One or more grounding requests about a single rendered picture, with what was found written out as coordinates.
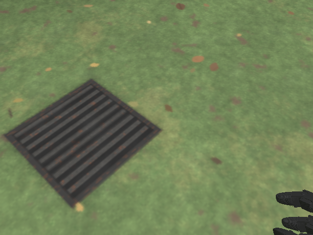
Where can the right robot hand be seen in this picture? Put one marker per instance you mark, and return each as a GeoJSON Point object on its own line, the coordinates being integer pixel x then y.
{"type": "Point", "coordinates": [299, 199]}

